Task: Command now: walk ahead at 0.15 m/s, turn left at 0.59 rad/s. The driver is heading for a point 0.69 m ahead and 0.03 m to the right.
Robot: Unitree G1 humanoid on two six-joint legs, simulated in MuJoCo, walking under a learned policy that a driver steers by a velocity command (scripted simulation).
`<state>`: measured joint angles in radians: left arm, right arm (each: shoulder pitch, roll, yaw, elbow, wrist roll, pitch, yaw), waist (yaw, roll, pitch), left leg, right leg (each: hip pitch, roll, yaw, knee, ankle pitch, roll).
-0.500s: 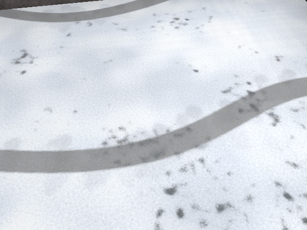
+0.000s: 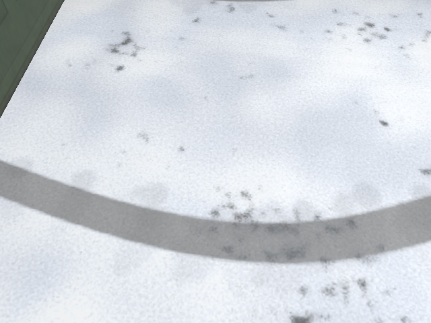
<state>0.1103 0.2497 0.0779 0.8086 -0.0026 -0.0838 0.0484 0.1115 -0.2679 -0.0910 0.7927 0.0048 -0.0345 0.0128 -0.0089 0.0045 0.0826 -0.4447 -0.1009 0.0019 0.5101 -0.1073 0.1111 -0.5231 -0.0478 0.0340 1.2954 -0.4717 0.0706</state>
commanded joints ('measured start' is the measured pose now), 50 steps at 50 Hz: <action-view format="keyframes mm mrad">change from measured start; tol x32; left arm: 1 111 94 28 -56 10 34 28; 50 25 49 -12 -82 -6 5 -54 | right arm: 1 -38 -163 -40 -96 -17 -14 -2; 50 181 -106 -10 -39 -5 -71 -12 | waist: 1 67 -23 -234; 50 2 48 -71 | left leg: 1 134 288 -324 -148 567 207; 17 -16 174 -350 -60 -466 52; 22 -489 122 -86 557 -307 -68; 36 299 87 46 -27 -49 -21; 38 786 478 -614 -180 -265 194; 50 302 308 -95 -370 168 105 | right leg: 1 -27 -26 26 -70 34 -5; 16 229 64 -74 -771 170 -68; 20 526 -371 638 -1079 -95 -362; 24 445 -242 358 -1118 22 -276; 35 333 -184 120 -977 384 -218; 40 -396 -25 50 13 23 -111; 50 -240 -90 15 -427 485 -76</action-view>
